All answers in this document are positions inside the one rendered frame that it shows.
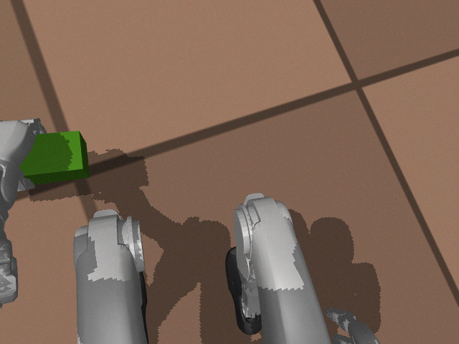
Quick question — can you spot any left robot arm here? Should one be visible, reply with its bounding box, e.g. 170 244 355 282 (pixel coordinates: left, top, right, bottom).
0 160 20 308

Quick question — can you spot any right robot foot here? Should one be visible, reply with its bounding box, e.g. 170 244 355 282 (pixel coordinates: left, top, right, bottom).
225 247 262 335

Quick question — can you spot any right robot hand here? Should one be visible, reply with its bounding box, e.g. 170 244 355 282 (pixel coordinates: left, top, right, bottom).
325 307 381 344

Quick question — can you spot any left robot hand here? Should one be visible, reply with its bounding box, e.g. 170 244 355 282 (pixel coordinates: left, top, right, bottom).
0 118 47 191

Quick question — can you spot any carton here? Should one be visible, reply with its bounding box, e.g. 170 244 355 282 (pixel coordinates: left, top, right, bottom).
19 131 90 185

